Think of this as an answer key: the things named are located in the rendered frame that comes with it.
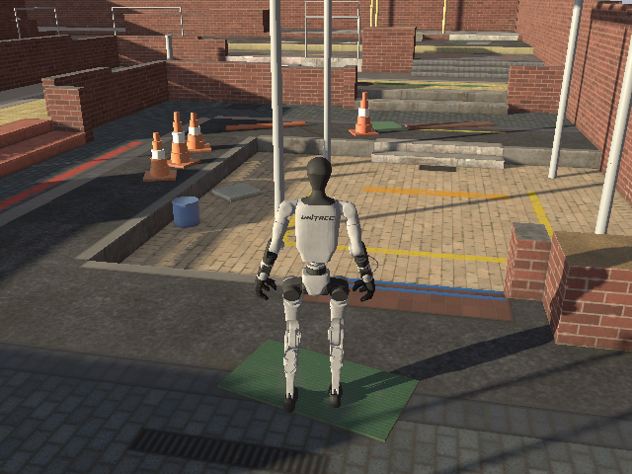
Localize robot right thigh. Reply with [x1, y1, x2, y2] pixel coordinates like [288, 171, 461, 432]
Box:
[328, 276, 350, 345]

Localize robot left forearm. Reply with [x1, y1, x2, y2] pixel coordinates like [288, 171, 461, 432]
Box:
[257, 238, 277, 280]

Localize right robot hand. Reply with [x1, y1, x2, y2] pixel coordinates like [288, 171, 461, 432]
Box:
[353, 278, 375, 302]

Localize left robot hand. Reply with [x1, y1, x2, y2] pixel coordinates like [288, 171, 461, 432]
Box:
[254, 276, 277, 300]

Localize robot right upper arm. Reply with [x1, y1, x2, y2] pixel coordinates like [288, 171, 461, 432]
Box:
[339, 200, 364, 257]

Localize robot left upper arm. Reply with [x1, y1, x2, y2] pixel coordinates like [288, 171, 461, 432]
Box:
[269, 199, 297, 254]

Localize robot right forearm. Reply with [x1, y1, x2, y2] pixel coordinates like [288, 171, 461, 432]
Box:
[354, 241, 373, 282]

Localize left robot shin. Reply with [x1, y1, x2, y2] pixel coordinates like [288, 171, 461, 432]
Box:
[283, 330, 299, 399]

